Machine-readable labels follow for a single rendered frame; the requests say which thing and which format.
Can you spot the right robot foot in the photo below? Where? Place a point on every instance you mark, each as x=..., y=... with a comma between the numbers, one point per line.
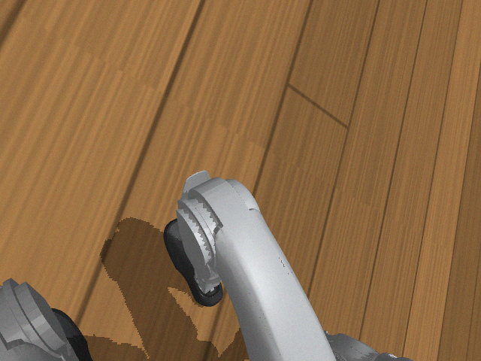
x=174, y=246

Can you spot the right robot hand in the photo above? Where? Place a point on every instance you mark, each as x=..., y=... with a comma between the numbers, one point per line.
x=346, y=348

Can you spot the left robot foot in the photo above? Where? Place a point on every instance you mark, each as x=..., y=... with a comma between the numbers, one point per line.
x=74, y=335

